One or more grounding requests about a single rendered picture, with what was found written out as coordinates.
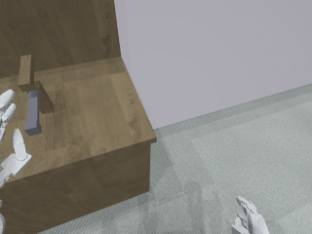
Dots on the robot left hand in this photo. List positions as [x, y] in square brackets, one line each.
[13, 165]

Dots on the robot right hand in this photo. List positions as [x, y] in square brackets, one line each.
[252, 223]

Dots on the tap lever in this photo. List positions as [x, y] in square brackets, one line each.
[32, 127]

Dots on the counter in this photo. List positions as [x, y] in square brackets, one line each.
[95, 143]

